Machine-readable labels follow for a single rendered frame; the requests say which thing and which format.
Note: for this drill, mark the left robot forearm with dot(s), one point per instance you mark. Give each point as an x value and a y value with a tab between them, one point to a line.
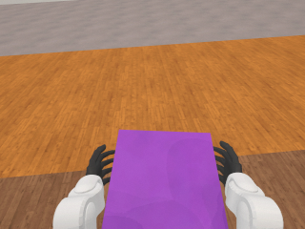
82	206

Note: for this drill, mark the robot left hand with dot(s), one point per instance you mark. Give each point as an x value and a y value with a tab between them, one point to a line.
96	164

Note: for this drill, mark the right robot forearm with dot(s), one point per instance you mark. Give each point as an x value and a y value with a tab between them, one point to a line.
250	206

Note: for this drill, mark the carton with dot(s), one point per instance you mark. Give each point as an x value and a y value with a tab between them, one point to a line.
164	180

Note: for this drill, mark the robot right hand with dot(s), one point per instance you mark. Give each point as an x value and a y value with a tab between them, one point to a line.
229	160

